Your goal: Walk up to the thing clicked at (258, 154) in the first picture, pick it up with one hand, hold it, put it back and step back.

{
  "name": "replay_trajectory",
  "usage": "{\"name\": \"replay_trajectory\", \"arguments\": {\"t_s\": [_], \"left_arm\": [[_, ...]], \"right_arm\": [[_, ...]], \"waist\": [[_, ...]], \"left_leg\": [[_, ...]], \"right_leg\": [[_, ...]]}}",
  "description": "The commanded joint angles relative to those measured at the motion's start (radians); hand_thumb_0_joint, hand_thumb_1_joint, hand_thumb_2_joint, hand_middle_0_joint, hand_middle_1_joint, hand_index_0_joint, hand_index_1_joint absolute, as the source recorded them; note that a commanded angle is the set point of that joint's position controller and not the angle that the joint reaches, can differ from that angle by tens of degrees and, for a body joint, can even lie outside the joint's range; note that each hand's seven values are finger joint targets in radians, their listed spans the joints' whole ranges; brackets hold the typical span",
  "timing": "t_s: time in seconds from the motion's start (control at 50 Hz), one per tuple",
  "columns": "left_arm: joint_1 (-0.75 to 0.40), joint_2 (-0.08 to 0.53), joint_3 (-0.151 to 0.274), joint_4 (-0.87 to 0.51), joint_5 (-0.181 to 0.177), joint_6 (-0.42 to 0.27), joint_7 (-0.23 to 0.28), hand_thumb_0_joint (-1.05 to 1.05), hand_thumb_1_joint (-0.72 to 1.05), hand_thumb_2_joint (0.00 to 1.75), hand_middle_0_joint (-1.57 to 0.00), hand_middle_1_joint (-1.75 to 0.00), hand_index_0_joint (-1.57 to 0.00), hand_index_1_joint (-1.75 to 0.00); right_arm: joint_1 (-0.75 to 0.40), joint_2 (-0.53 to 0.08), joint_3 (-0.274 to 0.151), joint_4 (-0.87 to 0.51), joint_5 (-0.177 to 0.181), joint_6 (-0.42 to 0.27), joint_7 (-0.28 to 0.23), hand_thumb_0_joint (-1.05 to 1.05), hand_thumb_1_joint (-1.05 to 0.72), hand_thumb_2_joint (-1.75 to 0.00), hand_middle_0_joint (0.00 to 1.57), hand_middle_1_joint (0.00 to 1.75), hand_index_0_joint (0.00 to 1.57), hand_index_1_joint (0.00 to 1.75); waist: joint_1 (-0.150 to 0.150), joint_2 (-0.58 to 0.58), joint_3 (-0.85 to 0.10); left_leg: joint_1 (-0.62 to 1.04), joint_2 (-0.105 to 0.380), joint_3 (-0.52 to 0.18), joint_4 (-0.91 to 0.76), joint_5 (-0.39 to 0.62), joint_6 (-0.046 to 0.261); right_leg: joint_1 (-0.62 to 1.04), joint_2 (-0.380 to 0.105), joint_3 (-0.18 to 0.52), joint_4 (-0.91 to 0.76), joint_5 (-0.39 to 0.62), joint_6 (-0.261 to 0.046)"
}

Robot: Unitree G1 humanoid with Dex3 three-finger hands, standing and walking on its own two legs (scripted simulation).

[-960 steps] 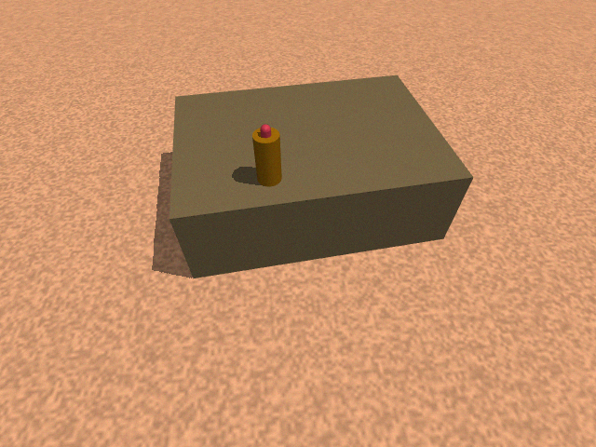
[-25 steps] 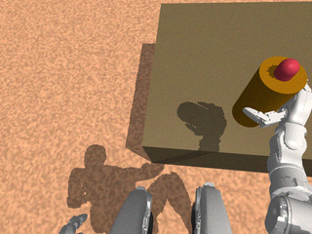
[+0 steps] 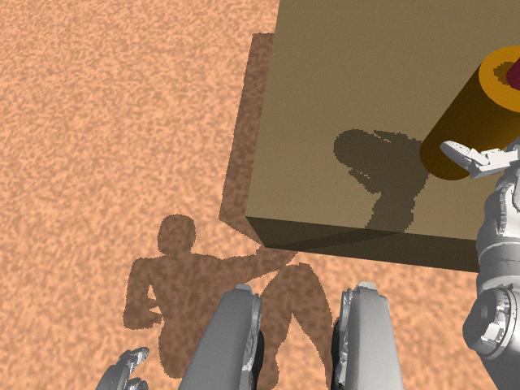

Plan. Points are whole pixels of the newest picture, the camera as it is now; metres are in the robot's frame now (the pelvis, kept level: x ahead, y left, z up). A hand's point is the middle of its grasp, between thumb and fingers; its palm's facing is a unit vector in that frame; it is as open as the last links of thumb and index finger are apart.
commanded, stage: lower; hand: right
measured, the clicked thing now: (485, 117) +0.49 -0.26 +0.02
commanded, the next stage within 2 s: loosen in 1.02 s
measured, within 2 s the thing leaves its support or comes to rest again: rests again in 0.82 s
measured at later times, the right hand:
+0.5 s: hand (466, 149) +0.49 -0.28 -0.07, palm faces +0.37 +0.93 +0.01, open 12.0 cm
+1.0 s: hand (461, 155) +0.49 -0.28 -0.10, palm faces +0.37 +0.93 -0.01, open 12.0 cm
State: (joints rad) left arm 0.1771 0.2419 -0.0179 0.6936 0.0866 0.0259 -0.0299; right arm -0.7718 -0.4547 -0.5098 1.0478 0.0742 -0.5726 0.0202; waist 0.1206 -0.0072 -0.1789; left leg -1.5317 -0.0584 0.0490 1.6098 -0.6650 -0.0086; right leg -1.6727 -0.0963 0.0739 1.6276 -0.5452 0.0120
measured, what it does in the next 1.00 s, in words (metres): lowers itself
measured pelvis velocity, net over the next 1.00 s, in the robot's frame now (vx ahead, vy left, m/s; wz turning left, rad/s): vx -0.02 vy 0.00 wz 0.04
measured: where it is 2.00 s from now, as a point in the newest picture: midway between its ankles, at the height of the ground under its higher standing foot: (294, 378)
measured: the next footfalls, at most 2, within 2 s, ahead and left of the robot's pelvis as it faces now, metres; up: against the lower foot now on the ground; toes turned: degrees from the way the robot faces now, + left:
none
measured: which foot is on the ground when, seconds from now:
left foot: down 0.00-1.00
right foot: down 0.00-1.00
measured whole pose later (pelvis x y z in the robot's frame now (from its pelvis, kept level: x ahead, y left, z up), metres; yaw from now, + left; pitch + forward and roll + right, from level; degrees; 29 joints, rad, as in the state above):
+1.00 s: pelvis -0.02 +0.00 -0.11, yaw +2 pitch +36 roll +6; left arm 0.14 0.26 -0.02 0.69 0.09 0.06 -0.03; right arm -0.84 -0.54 -0.57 1.01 0.08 -0.52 0.08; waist 0.12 0.01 -0.15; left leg -1.88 -0.08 0.06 1.98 -0.74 -0.01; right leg -2.03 -0.10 0.11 1.98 -0.60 0.01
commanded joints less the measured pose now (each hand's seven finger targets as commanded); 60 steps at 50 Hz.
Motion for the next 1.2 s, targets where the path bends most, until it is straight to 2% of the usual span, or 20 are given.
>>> {"name": "replay_trajectory", "arguments": {"t_s": [0.0,0.12,0.16,0.22,0.26,0.32,0.48,0.62,0.64,0.7,0.76,0.82,0.84,0.88,0.92,0.98,1.06,1.1,1.14,1.18], "left_arm": [[0.136,0.194,0.066,-0.052,0.0,-0.017,0.017,0.0,0.87,0.93,-0.19,-0.3,-0.18,-0.31],[0.137,0.193,0.063,-0.034,0.007,-0.018,0.015,0.0,0.87,0.93,-0.2,-0.3,-0.18,-0.31],[0.144,0.207,0.068,-0.033,0.008,-0.013,0.014,0.0,0.86,0.93,-0.2,-0.29,-0.18,-0.31],[0.136,0.196,0.06,-0.043,0.013,-0.015,0.008,0.0,0.87,0.93,-0.2,-0.3,-0.18,-0.31],[0.146,0.218,0.075,-0.039,0.016,-0.011,0.008,0.0,0.87,0.93,-0.2,-0.3,-0.19,-0.31],[0.133,0.191,0.054,-0.057,0.017,-0.007,0.002,0.0,0.87,0.94,-0.2,-0.3,-0.18,-0.31],[0.134,0.222,0.077,-0.04,0.017,0.008,0.01,0.0,0.87,0.94,-0.2,-0.3,-0.19,-0.31],[0.119,0.216,0.07,-0.047,0.011,0.012,0.013,0.0,0.88,0.93,-0.2,-0.3,-0.19,-0.31],[0.116,0.21,0.063,-0.044,0.012,0.01,0.011,0.0,0.88,0.92,-0.2,-0.3,-0.19,-0.31],[0.129,0.229,0.074,-0.042,0.011,0.015,0.017,0.0,0.88,0.93,-0.2,-0.3,-0.19,-0.31],[0.127,0.217,0.067,-0.044,0.012,0.014,0.015,0.0,0.88,0.93,-0.2,-0.3,-0.19,-0.31],[0.131,0.236,0.074,-0.038,0.009,0.019,0.018,0.0,0.87,0.93,-0.2,-0.3,-0.19,-0.31],[0.123,0.221,0.064,-0.042,0.01,0.018,0.015,0.0,0.88,0.92,-0.2,-0.3,-0.19,-0.31],[0.117,0.212,0.053,-0.047,0.008,0.016,0.014,0.0,0.88,0.92,-0.2,-0.3,-0.19,-0.31],[0.125,0.24,0.076,-0.043,0.007,0.017,0.02,0.0,0.88,0.93,-0.2,-0.3,-0.19,-0.31],[0.131,0.229,0.07,-0.047,0.004,0.018,0.02,0.0,0.88,0.92,-0.2,-0.3,-0.19,-0.31],[0.138,0.243,0.076,-0.038,0.003,0.02,0.025,0.0,0.88,0.92,-0.2,-0.3,-0.19,-0.31],[0.131,0.23,0.07,-0.043,0.003,0.019,0.024,0.0,0.87,0.92,-0.2,-0.29,-0.19,-0.31],[0.136,0.237,0.076,-0.038,0.001,0.019,0.027,0.0,0.93,0.89,-0.21,-0.31,-0.21,-0.3],[0.136,0.241,0.08,-0.039,0.0,0.02,0.027,0.0,0.93,0.89,-0.2,-0.31,-0.21,-0.3]], "right_arm": [[-0.385,-0.27,-0.024,-0.23,0.01,-0.068,0.011,0.0,-0.01,-1.24,1.21,1.37,1.25,1.37],[-0.313,-0.196,-0.004,-0.109,0.02,-0.059,0.028,0.0,0.0,-1.3,1.24,1.43,1.3,1.43],[-0.331,-0.314,-0.068,-0.165,0.013,-0.074,0.026,0.0,0.01,-1.3,1.24,1.43,1.29,1.43],[-0.319,-0.254,-0.041,-0.143,0.02,-0.082,0.047,0.0,-0.02,-1.31,1.25,1.44,1.3,1.44],[-0.383,-0.327,-0.072,-0.243,0.02,-0.101,0.053,0.0,-0.05,-1.32,1.26,1.44,1.31,1.44],[-0.342,-0.282,-0.058,-0.208,0.021,-0.09,0.065,0.0,-0.06,-1.31,1.25,1.43,1.3,1.43],[-0.425,-0.358,-0.079,-0.281,0.011,-0.069,0.054,0.0,-0.04,-1.31,1.26,1.44,1.31,1.44],[-0.41,-0.323,-0.065,-0.222,0.01,-0.038,0.042,0.0,0.01,-1.31,1.24,1.44,1.3,1.44],[-0.358,-0.258,-0.029,-0.146,0.007,-0.026,0.051,0.0,-0.01,-1.3,1.24,1.43,1.29,1.43],[-0.44,-0.387,-0.088,-0.272,0.006,-0.037,0.044,0.0,0.01,-1.3,1.24,1.43,1.29,1.43],[-0.355,-0.284,-0.045,-0.16,0.013,-0.014,0.059,0.0,0.0,-1.3,1.24,1.43,1.29,1.43],[-0.437,-0.413,-0.102,-0.279,0.005,-0.026,0.054,0.0,0.01,-1.29,1.23,1.42,1.28,1.42],[-0.399,-0.329,-0.053,-0.202,0.007,-0.015,0.063,0.0,0.0,-1.28,1.22,1.41,1.27,1.41],[-0.368,-0.314,-0.063,-0.172,0.013,-0.011,0.068,0.0,-0.02,-1.3,1.23,1.42,1.28,1.42],[-0.462,-0.399,-0.089,-0.302,0.018,-0.026,0.066,0.0,-0.04,-1.3,1.24,1.43,1.3,1.43],[-0.397,-0.308,-0.049,-0.198,0.021,0.007,0.072,0.0,-0.01,-1.29,1.23,1.42,1.28,1.42],[-0.421,-0.38,-0.082,-0.233,0.017,0.011,0.07,0.0,0.01,-1.28,1.22,1.41,1.27,1.41],[-0.37,-0.313,-0.044,-0.163,0.018,0.025,0.081,0.0,0.02,-1.25,1.19,1.37,1.24,1.37],[-0.42,-0.403,-0.098,-0.249,0.019,0.013,0.078,0.0,0.18,-1.12,1.14,1.28,1.19,1.28],[-0.403,-0.362,-0.069,-0.222,0.017,0.025,0.087,0.0,0.24,-0.96,1.09,1.12,1.13,1.12]], "waist": [[-0.007,-0.172,-0.611],[0.016,-0.153,-0.533],[-0.012,-0.173,-0.573],[0.005,-0.157,-0.591],[-0.014,-0.211,-0.669],[-0.002,-0.189,-0.699],[-0.017,-0.225,-0.684],[-0.006,-0.204,-0.616],[0.008,-0.169,-0.583],[-0.015,-0.206,-0.676],[0.0,-0.162,-0.637],[-0.029,-0.231,-0.679],[-0.009,-0.215,-0.633],[-0.009,-0.173,-0.61],[-0.022,-0.231,-0.666],[0.005,-0.172,-0.61],[-0.012,-0.191,-0.65],[0.0,-0.161,-0.596],[-0.019,-0.169,-0.616],[-0.006,-0.179,-0.618]], "left_leg": [[0.16,-0.016,-0.006,-0.204,0.251,0.042],[0.051,-0.021,0.011,-0.141,0.252,0.042],[0.055,-0.021,0.006,-0.113,0.274,0.044],[0.037,-0.022,0.009,-0.085,0.301,0.039],[0.027,-0.022,0.007,-0.052,0.307,0.042],[0.039,-0.025,0.01,-0.031,0.341,0.036],[-0.038,-0.027,0.011,0.007,0.221,0.044],[-0.105,-0.028,0.029,0.049,0.16,0.05],[-0.124,-0.03,0.038,0.06,0.15,0.049],[-0.103,-0.027,0.026,0.076,0.199,0.047],[-0.105,-0.029,0.031,0.089,0.218,0.044],[-0.132,-0.028,0.029,0.109,0.191,0.051],[-0.147,-0.028,0.033,0.107,0.178,0.051],[-0.148,-0.028,0.04,0.12,0.174,0.049],[-0.157,-0.028,0.032,0.131,0.17,0.053],[-0.145,-0.03,0.036,0.121,0.167,0.048],[-0.139,-0.03,0.033,0.129,0.168,0.049],[-0.149,-0.031,0.035,0.132,0.162,0.047],[-0.141,-0.029,0.033,0.136,0.164,0.048],[-0.151,-0.029,0.037,0.135,0.155,0.049]], "right_leg": [[0.549,0.031,0.004,-0.147,0.182,-0.043],[0.489,0.025,0.021,-0.088,0.197,-0.041],[0.47,0.025,0.016,-0.061,0.225,-0.045],[0.466,0.023,0.016,-0.019,0.259,-0.047],[0.497,0.022,0.019,0.001,0.287,-0.044],[0.491,0.018,0.018,0.044,0.319,-0.045],[0.407,0.018,0.01,0.07,0.171,-0.04],[0.335,0.017,0.017,0.08,0.088,-0.035],[0.308,0.017,0.024,0.082,0.072,-0.034],[0.339,0.014,0.014,0.124,0.136,-0.038],[0.31,0.012,0.015,0.147,0.158,-0.041],[0.328,0.012,0.013,0.146,0.144,-0.036],[0.301,0.014,0.014,0.145,0.124,-0.034],[0.267,0.014,0.02,0.15,0.105,-0.036],[0.289,0.013,0.016,0.161,0.107,-0.036],[0.238,0.012,0.012,0.167,0.08,-0.038],[0.244,0.012,0.005,0.179,0.087,-0.037],[0.195,0.011,0.007,0.185,0.074,-0.039],[0.182,0.012,0.005,0.19,0.073,-0.04],[0.213,0.011,0.006,0.183,0.07,-0.038]]}}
